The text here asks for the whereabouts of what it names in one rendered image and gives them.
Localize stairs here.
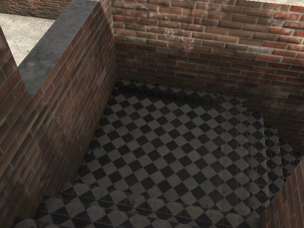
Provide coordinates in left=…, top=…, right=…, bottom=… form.
left=11, top=180, right=259, bottom=228
left=247, top=110, right=304, bottom=219

